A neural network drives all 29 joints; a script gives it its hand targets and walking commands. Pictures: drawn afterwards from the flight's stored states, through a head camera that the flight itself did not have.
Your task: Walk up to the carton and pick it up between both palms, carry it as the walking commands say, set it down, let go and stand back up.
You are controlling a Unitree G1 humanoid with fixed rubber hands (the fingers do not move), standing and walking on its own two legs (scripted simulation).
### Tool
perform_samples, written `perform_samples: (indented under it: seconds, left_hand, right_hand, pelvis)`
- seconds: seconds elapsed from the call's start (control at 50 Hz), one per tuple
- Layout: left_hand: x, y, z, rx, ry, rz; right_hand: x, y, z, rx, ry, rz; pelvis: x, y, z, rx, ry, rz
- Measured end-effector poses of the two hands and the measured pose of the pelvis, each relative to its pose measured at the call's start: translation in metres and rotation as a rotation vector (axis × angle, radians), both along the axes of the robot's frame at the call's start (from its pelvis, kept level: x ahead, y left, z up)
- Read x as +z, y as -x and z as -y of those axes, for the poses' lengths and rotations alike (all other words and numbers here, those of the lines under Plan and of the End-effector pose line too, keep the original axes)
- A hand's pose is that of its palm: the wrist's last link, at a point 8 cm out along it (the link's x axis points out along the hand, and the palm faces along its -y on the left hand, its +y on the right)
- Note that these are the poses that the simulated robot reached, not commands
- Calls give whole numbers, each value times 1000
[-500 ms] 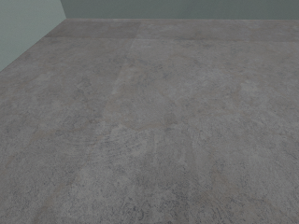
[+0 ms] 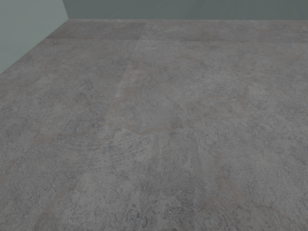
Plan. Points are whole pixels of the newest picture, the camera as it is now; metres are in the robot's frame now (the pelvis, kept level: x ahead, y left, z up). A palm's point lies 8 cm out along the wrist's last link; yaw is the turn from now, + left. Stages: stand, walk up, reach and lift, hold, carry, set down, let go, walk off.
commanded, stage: stand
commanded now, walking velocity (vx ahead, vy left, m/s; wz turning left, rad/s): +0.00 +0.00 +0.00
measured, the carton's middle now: out of the picture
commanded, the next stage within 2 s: walk up in 0.04 s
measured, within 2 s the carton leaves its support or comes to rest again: neither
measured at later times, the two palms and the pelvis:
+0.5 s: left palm out of the picture +0.01 +0.26 -0.16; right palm out of the picture +0.01 -0.24 -0.14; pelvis -0.02 +0.02 -0.02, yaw -7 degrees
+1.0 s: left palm out of the picture +0.12 +0.21 -0.12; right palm out of the picture -0.13 -0.25 -0.16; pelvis -0.07 +0.01 -0.02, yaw -24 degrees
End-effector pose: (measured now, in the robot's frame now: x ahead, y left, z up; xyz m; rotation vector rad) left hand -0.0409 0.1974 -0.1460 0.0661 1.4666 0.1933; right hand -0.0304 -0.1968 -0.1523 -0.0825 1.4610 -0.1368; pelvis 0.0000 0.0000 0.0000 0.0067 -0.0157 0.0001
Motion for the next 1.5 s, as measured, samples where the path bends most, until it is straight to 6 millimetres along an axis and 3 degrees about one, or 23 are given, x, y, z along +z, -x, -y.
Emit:
perform_samples:
  seconds: [0.24,0.3,0.42,0.54,0.66,0.78,0.88,0.96,1.02,1.06,1.16,1.22,1.28,1.34,1.42,1.46,1.5]
  left_hand:
    - [0,-2,2,1,-2,-1]
    - [-3,-6,-4,-16,-15,7]
    - [-9,-31,-36,-71,-64,72]
    - [-15,-65,-74,-151,-71,140]
    - [4,-115,-80,-254,-50,250]
    - [11,-130,-73,-335,-29,247]
    - [18,-148,-48,-426,-24,283]
    - [25,-165,-19,-512,-35,344]
    - [24,-159,-6,-538,-47,368]
    - [24,-140,-3,-528,-51,325]
    - [31,-91,1,-493,-54,182]
    - [35,-78,6,-486,-55,118]
    - [37,-78,12,-490,-59,65]
    - [33,-92,17,-501,-61,21]
    - [18,-127,25,-530,-51,-40]
    - [3,-156,32,-575,-37,-62]
    - [-5,-202,50,-641,-25,-24]
  right_hand:
    - [0,2,2,5,-1,-12]
    - [-2,-8,17,-29,52,43]
    - [-1,-29,48,-85,160,148]
    - [20,-45,40,-121,225,278]
    - [36,-18,19,-161,226,274]
    - [38,4,9,-205,210,285]
    - [27,46,19,-267,201,241]
    - [9,87,39,-334,192,193]
    - [-6,107,55,-348,165,153]
    - [-2,95,66,-338,146,181]
    - [28,29,101,-308,154,366]
    - [41,-8,122,-326,169,450]
    - [49,-44,139,-353,177,513]
    - [51,-80,153,-366,186,551]
    - [48,-123,167,-381,224,558]
    - [40,-125,174,-422,270,536]
    - [34,-97,173,-479,306,445]
  pelvis:
    - [0,-2,3,2,1,-4]
    - [-6,3,4,-33,-7,-17]
    - [-16,16,-7,-86,-12,-33]
    - [-16,28,-32,-145,-22,-36]
    - [-1,34,-46,-224,21,-35]
    - [2,41,-44,-296,26,-47]
    - [-1,54,-36,-355,16,-45]
    - [-9,66,-22,-405,-2,-43]
    - [-18,70,-8,-432,0,-55]
    - [-13,69,1,-450,-7,-61]
    - [3,50,24,-497,-29,-51]
    - [8,31,35,-525,-37,-43]
    - [8,10,45,-553,-38,-39]
    - [5,-14,55,-580,-31,-41]
    - [-7,-53,69,-619,-21,-44]
    - [-17,-73,77,-647,-15,-35]
    - [-17,-86,86,-673,-15,-13]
